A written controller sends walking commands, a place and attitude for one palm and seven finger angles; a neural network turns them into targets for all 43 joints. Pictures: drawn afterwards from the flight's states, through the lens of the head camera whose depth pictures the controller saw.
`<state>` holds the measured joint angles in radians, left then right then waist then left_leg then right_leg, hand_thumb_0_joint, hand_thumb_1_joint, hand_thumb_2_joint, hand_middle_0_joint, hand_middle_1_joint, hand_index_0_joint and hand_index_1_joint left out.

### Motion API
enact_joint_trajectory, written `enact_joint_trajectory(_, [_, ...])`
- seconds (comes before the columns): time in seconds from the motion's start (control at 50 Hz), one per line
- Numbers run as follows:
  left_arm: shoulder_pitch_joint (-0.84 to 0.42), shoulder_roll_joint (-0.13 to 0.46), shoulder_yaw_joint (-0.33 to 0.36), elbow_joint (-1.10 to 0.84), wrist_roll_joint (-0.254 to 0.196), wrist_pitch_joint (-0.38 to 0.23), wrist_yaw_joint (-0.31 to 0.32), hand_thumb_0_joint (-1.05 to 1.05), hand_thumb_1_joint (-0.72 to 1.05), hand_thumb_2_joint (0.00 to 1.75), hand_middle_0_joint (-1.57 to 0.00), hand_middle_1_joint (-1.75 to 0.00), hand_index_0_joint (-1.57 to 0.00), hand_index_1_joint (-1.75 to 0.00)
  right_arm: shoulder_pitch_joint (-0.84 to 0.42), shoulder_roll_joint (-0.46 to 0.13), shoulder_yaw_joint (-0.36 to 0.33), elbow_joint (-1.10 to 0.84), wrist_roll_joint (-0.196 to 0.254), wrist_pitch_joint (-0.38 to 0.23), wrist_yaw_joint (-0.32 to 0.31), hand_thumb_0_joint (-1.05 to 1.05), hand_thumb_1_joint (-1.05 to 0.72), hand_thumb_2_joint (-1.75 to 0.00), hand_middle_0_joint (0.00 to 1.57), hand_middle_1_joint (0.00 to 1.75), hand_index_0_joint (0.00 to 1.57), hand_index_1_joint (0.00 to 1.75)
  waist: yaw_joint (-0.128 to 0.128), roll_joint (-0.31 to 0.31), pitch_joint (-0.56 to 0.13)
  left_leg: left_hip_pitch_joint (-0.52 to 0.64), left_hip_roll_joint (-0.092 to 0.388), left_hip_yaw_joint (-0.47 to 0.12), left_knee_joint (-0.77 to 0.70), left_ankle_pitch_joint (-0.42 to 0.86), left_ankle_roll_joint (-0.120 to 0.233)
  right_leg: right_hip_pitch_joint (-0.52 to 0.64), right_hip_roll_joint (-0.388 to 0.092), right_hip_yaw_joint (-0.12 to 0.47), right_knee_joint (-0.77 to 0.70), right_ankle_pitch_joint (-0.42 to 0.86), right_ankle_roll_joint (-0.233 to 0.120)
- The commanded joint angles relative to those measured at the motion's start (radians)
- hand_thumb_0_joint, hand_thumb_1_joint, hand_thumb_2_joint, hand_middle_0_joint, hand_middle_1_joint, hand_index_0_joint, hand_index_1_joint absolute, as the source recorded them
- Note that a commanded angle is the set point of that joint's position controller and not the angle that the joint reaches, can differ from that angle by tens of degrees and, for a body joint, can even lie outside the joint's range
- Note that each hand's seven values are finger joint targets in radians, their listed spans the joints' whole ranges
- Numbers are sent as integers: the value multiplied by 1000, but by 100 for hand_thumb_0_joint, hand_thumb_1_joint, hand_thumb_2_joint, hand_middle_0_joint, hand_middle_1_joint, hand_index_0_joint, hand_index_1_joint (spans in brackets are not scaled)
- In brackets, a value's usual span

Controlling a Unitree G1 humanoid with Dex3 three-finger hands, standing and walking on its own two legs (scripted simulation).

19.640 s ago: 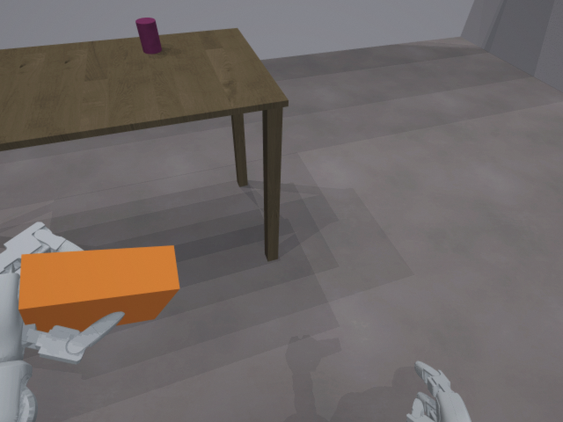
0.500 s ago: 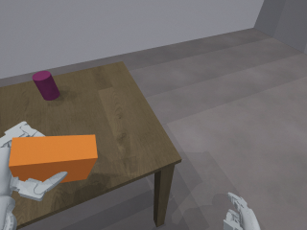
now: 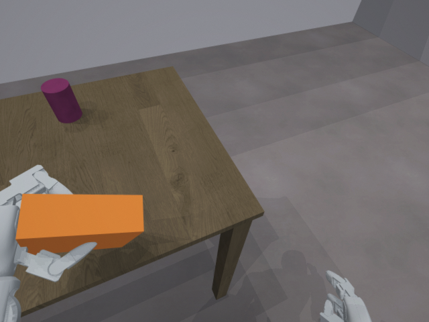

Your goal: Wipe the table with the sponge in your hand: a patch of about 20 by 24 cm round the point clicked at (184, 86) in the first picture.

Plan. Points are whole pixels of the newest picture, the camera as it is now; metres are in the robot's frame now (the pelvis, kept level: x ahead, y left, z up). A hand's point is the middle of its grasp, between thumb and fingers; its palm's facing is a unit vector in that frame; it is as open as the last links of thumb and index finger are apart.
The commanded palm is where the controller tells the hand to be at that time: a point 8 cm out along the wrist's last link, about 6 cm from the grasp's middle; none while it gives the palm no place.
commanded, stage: come to a stop and stand still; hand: left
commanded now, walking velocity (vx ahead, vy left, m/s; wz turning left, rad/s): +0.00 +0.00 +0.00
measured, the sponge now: (100, 225) +0.22 +0.19 +0.12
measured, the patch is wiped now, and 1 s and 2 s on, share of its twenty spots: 0.00 0.00 0.00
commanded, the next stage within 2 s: look again from close up in 1.14 s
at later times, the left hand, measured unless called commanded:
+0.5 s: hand (6, 188) +0.25 +0.32 +0.16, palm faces +0.37 -0.85 -0.37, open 9.2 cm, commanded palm +0.19 +0.34 +0.18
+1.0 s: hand (9, 205) +0.22 +0.30 +0.16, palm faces +0.40 -0.84 -0.37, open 9.2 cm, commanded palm +0.17 +0.33 +0.18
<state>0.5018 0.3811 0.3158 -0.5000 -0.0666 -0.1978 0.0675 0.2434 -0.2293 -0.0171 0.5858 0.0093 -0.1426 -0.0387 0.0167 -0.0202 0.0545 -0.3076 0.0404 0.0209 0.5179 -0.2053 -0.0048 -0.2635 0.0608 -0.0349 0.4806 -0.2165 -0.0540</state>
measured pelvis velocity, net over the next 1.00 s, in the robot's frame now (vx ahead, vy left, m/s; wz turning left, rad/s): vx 0.01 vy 0.05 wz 0.03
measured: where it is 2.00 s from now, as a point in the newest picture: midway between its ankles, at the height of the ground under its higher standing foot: outside the picture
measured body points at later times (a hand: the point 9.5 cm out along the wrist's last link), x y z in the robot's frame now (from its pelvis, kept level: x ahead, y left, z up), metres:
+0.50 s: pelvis +0.03 +0.06 +0.00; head +0.06 +0.10 +0.45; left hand +0.22 +0.36 +0.18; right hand +0.23 -0.14 -0.05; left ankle +0.04 +0.13 -0.74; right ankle +0.03 -0.08 -0.74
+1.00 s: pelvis +0.01 +0.05 +0.01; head +0.02 +0.06 +0.46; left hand +0.20 +0.34 +0.18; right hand +0.18 -0.18 -0.07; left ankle +0.04 +0.13 -0.74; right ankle +0.03 -0.08 -0.74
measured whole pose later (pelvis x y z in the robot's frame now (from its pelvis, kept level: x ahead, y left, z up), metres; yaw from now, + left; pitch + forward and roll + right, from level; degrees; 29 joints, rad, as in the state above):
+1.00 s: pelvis +0.01 +0.05 +0.01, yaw +2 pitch -1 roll -2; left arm 0.44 0.36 0.33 -0.44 -0.03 -0.19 0.12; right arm 0.23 -0.20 0.01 0.60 0.01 -0.11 -0.04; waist 0.01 -0.01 0.03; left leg -0.24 -0.02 0.02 0.46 -0.20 0.05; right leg -0.17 0.00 -0.04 0.37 -0.19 0.01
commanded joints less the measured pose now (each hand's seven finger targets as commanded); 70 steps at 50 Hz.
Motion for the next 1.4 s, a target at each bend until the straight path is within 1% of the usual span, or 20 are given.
enact_joint_trajectory(0.0, [-207,218,197,-197,-4,-78,60,0,10,130,-120,-160,-120,-160,-124,-94,-17,-156,-3,-69,-32,0,-90,-90,20,30,20,30,1,96,-107,99,20,-86,-117,-135,40,-57,-134,170,-203,-266,24])
enact_joint_trajectory(0.04, [-228,203,182,-190,12,-84,61,0,10,130,-120,-160,-120,-160,-133,-95,-15,-146,-2,-76,-29,0,-90,-90,20,30,20,30,0,152,-97,47,45,-117,-183,-178,53,15,-106,135,-156,-176,29])
enact_joint_trajectory(0.1, [-221,167,145,-175,26,-87,57,0,10,130,-120,-160,-120,-160,-118,-95,-14,-147,-3,-87,-17,0,-90,-90,20,30,20,30,7,127,-117,2,72,-139,-222,-173,61,115,-94,96,-108,-56,37])
enact_joint_trajectory(0.16, [-179,123,104,-170,32,-80,53,0,10,130,-120,-160,-120,-160,-112,-94,-13,-140,-4,-90,-2,0,-90,-90,20,30,20,30,2,116,-147,34,70,-142,-215,-55,52,140,-90,74,-99,40,38])
enact_joint_trajectory(0.22, [-155,144,122,-189,34,-75,52,0,10,130,-120,-160,-120,-160,-105,-97,-17,-143,-8,-83,5,0,-90,-90,20,30,20,30,3,77,-182,86,63,-120,-164,149,37,159,-100,66,-98,160,39])
enact_joint_trajectory(0.3, [-155,163,146,-210,29,-70,52,0,10,130,-120,-160,-120,-160,-109,-92,-16,-148,-8,-63,5,0,-90,-90,20,30,20,30,-2,89,-212,135,63,-112,-133,327,15,171,-102,53,-86,240,38])
enact_joint_trajectory(0.34, [-160,187,170,-241,32,-72,56,0,10,130,-120,-160,-120,-160,-128,-85,-12,-149,-6,-58,4,0,-90,-90,20,30,20,30,-2,153,-230,179,60,-99,-121,414,-1,157,-94,41,-64,245,39])
enact_joint_trajectory(0.36, [-155,159,144,-232,27,-73,51,0,10,130,-120,-160,-120,-160,-114,-84,-11,-149,-11,-51,3,0,-90,-90,20,30,20,30,-4,155,-229,183,66,-102,-120,438,-1,152,-96,33,-66,231,38])
enact_joint_trajectory(0.4, [-164,172,148,-264,25,-73,50,0,10,130,-120,-160,-120,-160,-108,-86,-17,-161,-8,-46,6,0,-90,-90,20,30,20,30,-5,152,-231,205,78,-113,-114,507,-14,146,-96,28,-55,217,36])
enact_joint_trajectory(0.46, [-145,154,134,-256,28,-69,50,0,10,130,-120,-160,-120,-160,-109,-84,-16,-159,-13,-39,11,0,-90,-90,20,30,20,30,-4,188,-229,240,95,-119,-124,562,-21,97,-85,7,-28,80,39])
enact_joint_trajectory(0.5, [-145,162,136,-253,30,-64,51,0,10,130,-120,-160,-120,-160,-105,-88,-21,-167,-9,-33,13,0,-90,-90,20,30,20,30,-4,176,-212,221,114,-123,-130,527,-19,101,-96,13,-38,50,37])
enact_joint_trajectory(0.56, [-126,134,123,-196,25,-56,53,0,10,130,-120,-160,-120,-160,-106,-89,-16,-165,-4,-23,11,0,-90,-90,20,30,20,30,-6,129,-186,146,95,-119,-140,392,-18,146,-98,12,-78,102,40])
enact_joint_trajectory(0.6, [-149,149,131,-203,26,-56,55,0,10,130,-120,-160,-120,-160,-110,-96,-22,-168,1,-20,6,0,-90,-90,20,30,20,30,-6,107,-179,104,80,-117,-152,286,-21,178,-107,25,-94,144,38])
enact_joint_trajectory(0.7, [-169,147,123,-193,29,-61,61,0,10,130,-120,-160,-120,-160,-120,-94,-20,-170,5,-21,-7,0,-90,-90,20,30,20,30,-4,116,-152,43,61,-119,-203,18,8,194,-113,47,-117,96,37])
enact_joint_trajectory(0.78, [-181,139,116,-182,31,-63,64,0,10,130,-120,-160,-120,-160,-124,-94,-18,-168,6,-29,-14,0,-90,-90,20,30,20,30,-5,104,-129,17,52,-128,-224,-88,28,183,-110,57,-134,49,38])
enact_joint_trajectory(0.84, [-171,165,146,-175,33,-62,71,0,10,130,-120,-160,-120,-160,-132,-96,-22,-160,8,-36,-16,0,-90,-90,20,30,20,30,-3,76,-136,26,41,-115,-205,-91,36,178,-113,73,-152,50,38])
enact_joint_trajectory(0.86, [-165,124,109,-156,29,-63,65,0,10,130,-120,-160,-120,-160,-124,-93,-17,-160,5,-34,-16,0,-90,-90,20,30,20,30,-6,67,-131,27,36,-119,-203,-89,35,167,-117,67,-159,34,35])
enact_joint_trajectory(0.9, [-169,148,127,-168,30,-64,67,0,10,130,-120,-160,-120,-160,-125,-97,-23,-158,6,-37,-16,0,-90,-90,20,30,20,30,-5,65,-131,38,36,-118,-190,-72,36,158,-123,82,-167,44,33])
enact_joint_trajectory(0.96, [-143,127,114,-148,26,-61,67,0,10,130,-120,-160,-120,-160,-128,-95,-19,-152,4,-36,-16,0,-90,-90,20,30,20,30,-7,66,-136,51,30,-111,-183,-45,35,149,-124,80,-172,48,31])
enact_joint_trajectory(1.38, [-140,138,116,-184,17,-35,70,0,10,130,-120,-160,-120,-160,-133,-99,-22,-157,7,-21,-20,0,-90,-90,20,30,20,30,-6,77,-160,99,44,-110,-171,95,29,165,-127,83,-149,154,32])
